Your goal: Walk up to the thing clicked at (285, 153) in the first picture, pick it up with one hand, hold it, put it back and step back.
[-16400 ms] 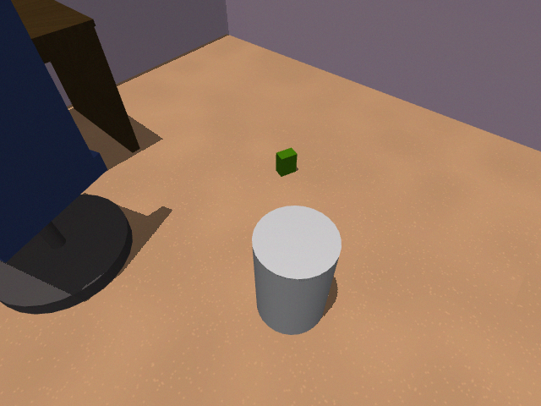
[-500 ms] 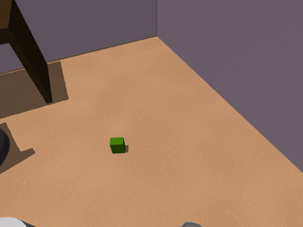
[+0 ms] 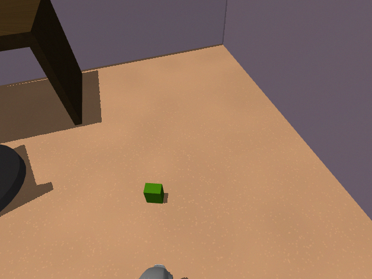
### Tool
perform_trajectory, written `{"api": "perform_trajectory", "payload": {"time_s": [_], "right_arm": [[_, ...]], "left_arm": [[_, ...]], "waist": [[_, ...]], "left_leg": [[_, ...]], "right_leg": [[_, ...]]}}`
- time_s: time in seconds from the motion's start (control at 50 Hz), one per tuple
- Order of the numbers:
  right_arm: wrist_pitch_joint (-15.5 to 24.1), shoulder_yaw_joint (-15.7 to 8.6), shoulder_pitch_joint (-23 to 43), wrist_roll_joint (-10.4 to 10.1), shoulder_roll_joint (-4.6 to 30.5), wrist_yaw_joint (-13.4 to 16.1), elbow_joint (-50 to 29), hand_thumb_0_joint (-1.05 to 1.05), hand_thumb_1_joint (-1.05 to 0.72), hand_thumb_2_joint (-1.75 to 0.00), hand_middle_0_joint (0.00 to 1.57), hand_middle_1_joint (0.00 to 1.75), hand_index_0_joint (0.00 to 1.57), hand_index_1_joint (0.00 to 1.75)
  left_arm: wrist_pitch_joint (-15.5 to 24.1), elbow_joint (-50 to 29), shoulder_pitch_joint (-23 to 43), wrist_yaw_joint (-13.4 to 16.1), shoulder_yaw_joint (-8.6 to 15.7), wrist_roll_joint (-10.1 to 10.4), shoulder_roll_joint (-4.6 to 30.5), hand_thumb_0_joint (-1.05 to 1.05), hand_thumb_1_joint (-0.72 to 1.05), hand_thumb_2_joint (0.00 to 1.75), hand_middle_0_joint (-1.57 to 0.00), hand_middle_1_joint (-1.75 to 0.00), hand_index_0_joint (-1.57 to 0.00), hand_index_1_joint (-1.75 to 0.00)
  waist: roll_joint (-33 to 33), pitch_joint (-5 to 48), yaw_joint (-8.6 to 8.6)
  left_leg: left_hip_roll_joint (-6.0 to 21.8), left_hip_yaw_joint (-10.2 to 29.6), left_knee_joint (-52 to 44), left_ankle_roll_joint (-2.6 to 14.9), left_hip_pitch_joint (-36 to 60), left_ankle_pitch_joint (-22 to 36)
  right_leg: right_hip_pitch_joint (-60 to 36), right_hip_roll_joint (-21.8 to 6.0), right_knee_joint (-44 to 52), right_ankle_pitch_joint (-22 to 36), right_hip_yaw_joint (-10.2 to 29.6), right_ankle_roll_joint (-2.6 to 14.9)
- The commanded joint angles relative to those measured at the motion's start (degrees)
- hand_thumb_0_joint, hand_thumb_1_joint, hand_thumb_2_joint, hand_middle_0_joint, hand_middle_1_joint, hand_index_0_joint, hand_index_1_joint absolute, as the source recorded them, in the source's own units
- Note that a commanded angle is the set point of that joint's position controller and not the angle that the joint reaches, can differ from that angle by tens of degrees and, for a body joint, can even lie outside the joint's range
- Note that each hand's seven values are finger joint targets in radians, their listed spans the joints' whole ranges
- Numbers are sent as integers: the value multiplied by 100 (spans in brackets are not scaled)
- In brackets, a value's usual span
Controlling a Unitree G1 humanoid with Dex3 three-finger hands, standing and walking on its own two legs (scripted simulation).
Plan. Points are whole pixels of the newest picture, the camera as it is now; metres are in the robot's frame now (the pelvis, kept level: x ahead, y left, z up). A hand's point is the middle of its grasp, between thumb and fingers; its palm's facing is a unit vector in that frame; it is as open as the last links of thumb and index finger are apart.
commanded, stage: walk up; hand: left
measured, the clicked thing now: (154, 193) +0.66 +0.25 -0.71
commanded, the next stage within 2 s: none
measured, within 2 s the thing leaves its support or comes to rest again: neither
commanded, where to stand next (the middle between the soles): +0.28 +0.03 m, yaw -2 degrees
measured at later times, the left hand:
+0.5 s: hand (71, 260) +0.19 +0.31 -0.14, palm faces -0.07 -0.91 -0.42, open 7.4 cm
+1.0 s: hand (80, 227) +0.28 +0.33 -0.17, palm faces -0.03 -0.94 -0.34, open 7.4 cm
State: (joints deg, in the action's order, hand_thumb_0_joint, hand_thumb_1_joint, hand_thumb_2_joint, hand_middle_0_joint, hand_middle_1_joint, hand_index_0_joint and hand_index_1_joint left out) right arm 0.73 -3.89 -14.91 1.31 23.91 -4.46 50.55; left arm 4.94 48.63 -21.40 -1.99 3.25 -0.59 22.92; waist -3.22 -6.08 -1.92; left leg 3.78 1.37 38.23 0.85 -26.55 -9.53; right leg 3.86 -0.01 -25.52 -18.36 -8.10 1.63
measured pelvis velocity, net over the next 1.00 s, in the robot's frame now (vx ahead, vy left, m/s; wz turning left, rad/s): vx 0.20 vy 0.07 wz -0.02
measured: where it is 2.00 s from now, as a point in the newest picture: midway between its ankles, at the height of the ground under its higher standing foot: outside the picture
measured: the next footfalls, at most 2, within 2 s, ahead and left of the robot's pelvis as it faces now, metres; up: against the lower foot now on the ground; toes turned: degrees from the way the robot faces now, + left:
left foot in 0.08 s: +0.17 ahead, +0.14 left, +0.00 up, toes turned +4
right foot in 0.52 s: +0.24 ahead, -0.08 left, +0.00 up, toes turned -3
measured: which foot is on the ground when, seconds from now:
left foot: up 0.00-0.06, down 0.08-0.56, up 0.58-0.86, down 0.88-1.00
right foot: down 0.00-0.12, up 0.14-0.50, down 0.52-1.00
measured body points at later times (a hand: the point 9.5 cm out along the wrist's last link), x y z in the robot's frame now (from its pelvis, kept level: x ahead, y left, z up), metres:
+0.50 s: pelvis +0.14 +0.03 -0.01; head +0.16 +0.02 +0.44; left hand +0.19 +0.36 -0.11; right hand +0.20 -0.29 -0.12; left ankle +0.13 +0.13 -0.74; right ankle +0.24 -0.11 -0.72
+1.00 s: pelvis +0.20 +0.07 -0.01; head +0.20 +0.09 +0.44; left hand +0.28 +0.38 -0.14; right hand +0.24 -0.25 -0.12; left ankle +0.24 +0.18 -0.74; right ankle +0.23 -0.09 -0.72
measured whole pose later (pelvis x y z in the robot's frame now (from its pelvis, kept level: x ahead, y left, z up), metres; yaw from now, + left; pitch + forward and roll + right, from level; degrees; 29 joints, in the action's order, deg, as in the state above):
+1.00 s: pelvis +0.20 +0.07 -0.01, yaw -1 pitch -3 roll -1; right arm 1.1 -1.7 -14.7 1.5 21.4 -0.8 56.9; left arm -0.9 54.2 -12.6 -0.5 1.3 0.3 23.5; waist 2.4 -3.5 0.6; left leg 1.5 -1.6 36.7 0.9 -17.0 -16.6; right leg 19.3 -2.2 -43.4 -24.9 1.0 1.2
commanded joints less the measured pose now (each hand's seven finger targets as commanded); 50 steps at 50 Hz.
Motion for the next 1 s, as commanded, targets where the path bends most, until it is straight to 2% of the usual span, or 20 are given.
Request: {"api": "perform_trajectory", "payload": {"time_s": [0.0,0.06,0.08,0.1,0.12,0.14,0.18,0.22,0.34,0.44,0.48,0.5,0.52,0.56,0.66,0.84,0.86,0.9,0.92,0.98], "right_arm": [[238,-263,536,-8,858,0,-718,0,-90,-90,20,30,20,30],[328,-392,-573,36,1169,64,-390,0,-90,-90,20,30,20,30],[368,-545,-1157,140,1592,140,-312,0,-90,-90,20,30,20,30],[384,-592,-1157,67,1855,209,-482,0,-90,-90,20,30,20,30],[352,-620,-1075,-111,1831,216,-491,0,-90,-90,20,30,20,30],[318,-577,-895,-187,1671,246,-529,0,-90,-90,20,30,20,30],[349,-367,-352,-186,1307,293,-699,0,-90,-90,20,30,20,30],[407,-322,-172,-196,1237,289,-711,0,-90,-90,20,30,20,30],[355,-369,-115,-50,1341,206,-921,0,-90,-90,20,30,20,30],[182,-287,93,-44,1174,239,-961,0,-90,-90,20,30,20,30],[135,-170,157,-139,925,281,-984,0,-90,-90,20,30,20,30],[134,-88,15,-202,694,298,-961,0,-90,-90,20,30,20,30],[115,26,-317,-224,400,299,-962,0,-90,-90,20,30,20,30],[-50,-201,-535,-92,1097,357,-778,0,-90,-90,20,30,20,30],[-100,-254,-496,-98,1119,298,-320,0,-90,-90,20,30,20,30],[125,-177,-474,-15,874,391,287,0,-90,-90,20,30,20,30],[164,-181,-506,8,973,434,326,0,-90,-90,20,30,20,30],[246,-193,203,30,1609,477,66,0,-90,-90,20,30,20,30],[220,-220,587,-8,1714,463,59,0,-90,-90,20,30,20,30],[276,-55,690,26,1242,489,169,0,-90,-90,20,30,20,30]], "left_arm": [[122,-397,-46,147,448,29,1662,0,90,90,-20,-30,-20,-30],[61,-494,4,159,308,53,1474,0,90,90,-20,-30,-20,-30],[46,-529,-328,163,157,113,1078,0,90,90,-20,-30,-20,-30],[10,-508,-501,154,155,157,884,0,90,90,-20,-30,-20,-30],[-50,-372,-253,237,259,82,1409,0,90,90,-20,-30,-20,-30],[-49,-359,-90,232,231,54,1470,0,90,90,-20,-30,-20,-30],[-61,-238,-220,159,211,115,1332,0,90,90,-20,-30,-20,-30],[-121,-98,-451,86,207,121,1224,0,90,90,-20,-30,-20,-30],[-95,-138,-86,43,233,44,1205,0,90,90,-20,-30,-20,-30],[10,3,-105,221,208,0,973,0,90,90,-20,-30,-20,-30],[88,190,-484,301,242,-10,1060,0,90,90,-20,-30,-20,-30],[128,182,-603,345,308,-46,1311,0,90,90,-20,-30,-20,-30],[153,69,-534,381,408,-78,1736,0,90,90,-20,-30,-20,-30],[64,-131,-131,340,425,10,2011,0,90,90,-20,-30,-20,-30],[-4,-215,339,319,280,-36,1620,0,90,90,-20,-30,-20,-30],[-316,-220,972,197,140,3,1262,0,90,90,-20,-30,-20,-30],[-350,-196,1032,196,59,44,1060,0,90,90,-20,-30,-20,-30],[-444,-36,778,215,-31,151,803,0,90,90,-20,-30,-20,-30],[-465,172,837,256,95,104,1233,0,90,90,-20,-30,-20,-30],[-435,442,783,215,74,119,1109,0,90,90,-20,-30,-20,-30]], "waist": [[913,136,-83],[-1,731,538],[-1129,1239,745],[-1473,1245,645],[-830,1172,696],[-419,816,603],[-157,376,315],[-370,174,125],[-743,-94,329],[-414,203,100],[232,687,-128],[920,986,-239],[1907,1254,-124],[1327,717,-16],[1344,379,100],[1037,531,262],[627,572,361],[-821,321,121],[-681,5,112],[-734,89,27]], "left_leg": [[52,-245,-423,150,310,-190],[-291,-318,-1141,434,2295,-312],[596,1045,-1516,792,3338,-891],[1769,3344,-1990,1312,3972,-1061],[2047,3565,-2007,1701,3709,-752],[1948,3020,-2067,1677,2975,-271],[1318,1490,-2086,1132,2069,635],[955,765,-2208,940,1441,593],[831,505,-2589,1271,1279,-1087],[954,302,-1388,1177,965,1342],[485,-60,-277,757,1001,1283],[162,-319,604,518,904,557],[-336,-479,1471,219,218,-1163],[-378,-6,2346,215,-308,-2640],[-144,122,2011,27,-197,-1461],[-388,-442,-778,-58,1846,-420],[-210,-139,-1179,-5,1977,-425],[1546,2630,-2652,712,857,-2374],[1679,2579,-2618,1066,109,-2461],[924,1291,-2083,713,850,-801]], "right_leg": [[206,-1722,494,2039,1105,930],[933,-1150,-1440,2466,574,605],[1916,-630,-3095,1656,260,291],[3337,289,-3842,-1100,317,58],[3345,-124,-4279,-1450,825,160],[3206,-246,-4463,-1249,1052,147],[2692,-378,-3972,-595,1371,131],[2311,-428,-3639,-161,1152,45],[2429,-576,-2063,201,683,-237],[1271,-283,-1044,896,522,-155],[302,-124,-131,1784,512,-92],[-121,-454,225,2034,873,37],[-495,-1751,472,2407,2762,427],[138,-2481,801,124,4077,1386],[976,-1410,1054,-1009,2319,856],[2211,-1102,-139,-601,1406,635],[2343,-973,-469,-660,1277,432],[2222,-69,-1682,-938,857,-27],[1697,-279,-2204,-1109,1057,-22],[1762,-285,-1700,-746,1114,6]]}}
